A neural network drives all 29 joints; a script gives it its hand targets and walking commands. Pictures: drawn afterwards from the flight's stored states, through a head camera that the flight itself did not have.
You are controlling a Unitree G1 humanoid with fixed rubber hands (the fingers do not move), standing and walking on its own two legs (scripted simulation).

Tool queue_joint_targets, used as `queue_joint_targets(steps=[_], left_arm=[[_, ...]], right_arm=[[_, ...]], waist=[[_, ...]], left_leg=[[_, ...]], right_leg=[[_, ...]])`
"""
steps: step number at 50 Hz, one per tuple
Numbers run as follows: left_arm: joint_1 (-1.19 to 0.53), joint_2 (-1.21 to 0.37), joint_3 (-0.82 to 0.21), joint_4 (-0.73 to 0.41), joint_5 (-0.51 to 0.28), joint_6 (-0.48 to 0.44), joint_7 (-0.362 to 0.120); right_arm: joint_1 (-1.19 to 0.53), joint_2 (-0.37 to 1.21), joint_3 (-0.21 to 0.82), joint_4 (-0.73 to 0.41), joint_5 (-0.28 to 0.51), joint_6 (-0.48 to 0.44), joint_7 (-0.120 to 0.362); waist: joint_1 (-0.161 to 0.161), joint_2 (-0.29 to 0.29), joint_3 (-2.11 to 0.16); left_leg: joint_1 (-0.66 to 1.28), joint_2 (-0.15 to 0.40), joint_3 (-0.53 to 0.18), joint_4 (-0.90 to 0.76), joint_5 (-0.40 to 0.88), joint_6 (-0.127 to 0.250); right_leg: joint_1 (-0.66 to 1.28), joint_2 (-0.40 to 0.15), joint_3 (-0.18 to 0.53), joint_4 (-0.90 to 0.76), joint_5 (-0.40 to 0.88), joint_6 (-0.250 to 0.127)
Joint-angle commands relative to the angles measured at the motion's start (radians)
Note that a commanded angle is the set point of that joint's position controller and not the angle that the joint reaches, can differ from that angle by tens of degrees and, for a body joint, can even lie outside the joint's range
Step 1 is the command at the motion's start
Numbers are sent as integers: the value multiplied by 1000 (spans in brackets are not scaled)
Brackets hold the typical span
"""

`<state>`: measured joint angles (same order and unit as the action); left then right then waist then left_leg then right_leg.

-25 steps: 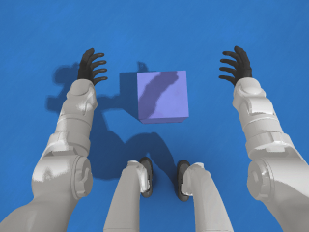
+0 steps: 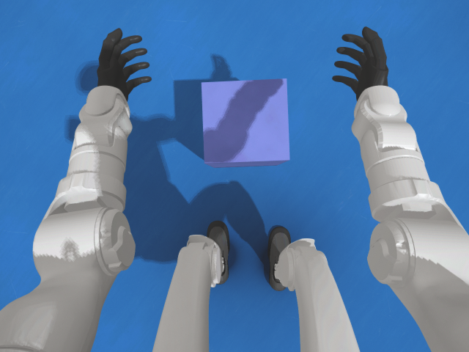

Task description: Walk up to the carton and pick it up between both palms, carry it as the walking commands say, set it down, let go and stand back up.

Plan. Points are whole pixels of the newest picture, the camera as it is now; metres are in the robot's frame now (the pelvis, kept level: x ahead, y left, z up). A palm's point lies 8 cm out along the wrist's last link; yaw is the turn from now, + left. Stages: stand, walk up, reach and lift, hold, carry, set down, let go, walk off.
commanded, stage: reach and lift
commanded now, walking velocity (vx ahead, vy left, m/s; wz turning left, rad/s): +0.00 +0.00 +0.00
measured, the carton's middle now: (244, 130) +0.51 +0.02 -0.50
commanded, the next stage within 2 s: none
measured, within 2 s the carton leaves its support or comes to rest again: neither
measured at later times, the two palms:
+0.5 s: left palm (152, 108) +0.51 +0.22 -0.27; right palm (333, 109) +0.51 -0.16 -0.28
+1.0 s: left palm (173, 124) +0.50 +0.21 -0.42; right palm (312, 124) +0.51 -0.15 -0.42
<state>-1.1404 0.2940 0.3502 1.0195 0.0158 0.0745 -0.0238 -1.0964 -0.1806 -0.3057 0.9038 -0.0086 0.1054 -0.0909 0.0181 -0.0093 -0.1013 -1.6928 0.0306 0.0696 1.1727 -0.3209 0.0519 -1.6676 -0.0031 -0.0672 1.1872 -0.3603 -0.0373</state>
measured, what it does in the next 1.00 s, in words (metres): lowers itself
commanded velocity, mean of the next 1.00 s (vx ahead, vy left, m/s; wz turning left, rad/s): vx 0.00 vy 0.00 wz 0.00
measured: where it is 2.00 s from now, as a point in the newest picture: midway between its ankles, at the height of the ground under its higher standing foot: (248, 266)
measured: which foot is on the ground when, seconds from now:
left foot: down 0.00-1.00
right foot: down 0.00-1.00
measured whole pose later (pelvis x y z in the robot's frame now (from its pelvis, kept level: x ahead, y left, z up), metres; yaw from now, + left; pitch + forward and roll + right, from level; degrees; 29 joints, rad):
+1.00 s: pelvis -0.04 +0.00 -0.25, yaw +0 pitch +38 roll -1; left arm -1.49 0.41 0.04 1.20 -0.27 0.04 0.11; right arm -1.46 -0.33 -0.07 1.13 0.25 0.06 -0.15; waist 0.01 -0.02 0.34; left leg -2.27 0.07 0.07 2.15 -0.53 0.09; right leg -2.23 -0.04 -0.08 2.17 -0.60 -0.06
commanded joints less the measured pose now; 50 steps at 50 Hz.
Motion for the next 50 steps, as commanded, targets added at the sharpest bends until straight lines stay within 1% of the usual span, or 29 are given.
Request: queue_joint_targets(steps=[1,4,7,12,16,20,25,32,41,50], left_arm=[[-244,112,-16,-68,-11,-12,3],[-278,131,-37,-72,-28,-8,19],[-307,154,-61,-87,-49,-4,40],[-358,191,-101,-128,-100,8,73],[-395,203,-126,-141,-140,21,93],[-423,201,-145,-115,-164,29,106],[-442,190,-157,-36,-173,22,110],[-495,195,-186,32,-190,-2,119],[-578,222,-255,53,-249,-28,131],[-626,248,-312,100,-300,-56,129]], right_arm=[[-233,-80,-5,-70,3,-13,-13],[-254,-101,0,-70,19,-10,-27],[-275,-119,22,-83,49,-5,-39],[-335,-150,80,-126,108,11,-56],[-382,-180,108,-140,140,23,-66],[-413,-200,123,-104,153,28,-68],[-441,-207,129,-23,157,15,-62],[-492,-221,142,54,175,-14,-58],[-574,-254,184,97,226,-45,-64],[-630,-258,238,143,273,-69,-64]], waist=[[-2,5,-876],[-7,29,-922],[0,45,-983],[17,44,-1077],[20,43,-1106],[12,37,-1066],[6,22,-965],[8,24,-878],[3,33,-852],[6,23,-788]], left_leg=[[447,-77,-107,68,260,-36],[425,-82,-96,154,255,-39],[411,-83,-88,232,256,-42],[387,-82,-82,342,250,-41],[388,-78,-88,414,254,-41],[356,-72,-100,474,224,-42],[269,-64,-112,542,169,-36],[202,-55,-125,644,134,-30],[204,-47,-136,768,156,-30],[139,-37,-141,869,179,-36]], right_leg=[[360,74,96,44,234,61],[302,81,82,125,211,63],[272,88,70,203,204,64],[241,96,59,322,190,63],[184,98,51,398,168,59],[101,94,44,462,120,54],[2,84,43,538,64,51],[-75,69,52,644,31,46],[-69,54,68,764,53,38],[-54,40,90,858,100,40]])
